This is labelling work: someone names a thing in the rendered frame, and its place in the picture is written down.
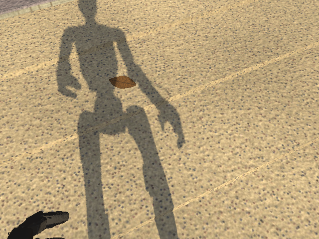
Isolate robot left hand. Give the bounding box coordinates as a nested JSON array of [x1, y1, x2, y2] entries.
[[7, 211, 69, 239]]

